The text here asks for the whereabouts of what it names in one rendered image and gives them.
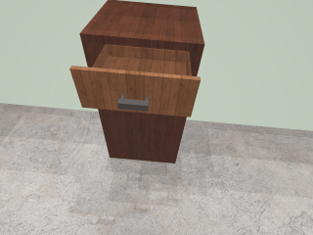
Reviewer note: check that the handle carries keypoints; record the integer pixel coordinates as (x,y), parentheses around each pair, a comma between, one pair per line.
(132,104)

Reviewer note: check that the drawer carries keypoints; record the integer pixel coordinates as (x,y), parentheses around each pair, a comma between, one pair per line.
(164,75)

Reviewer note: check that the cabinet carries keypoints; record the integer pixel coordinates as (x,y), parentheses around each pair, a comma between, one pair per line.
(132,135)

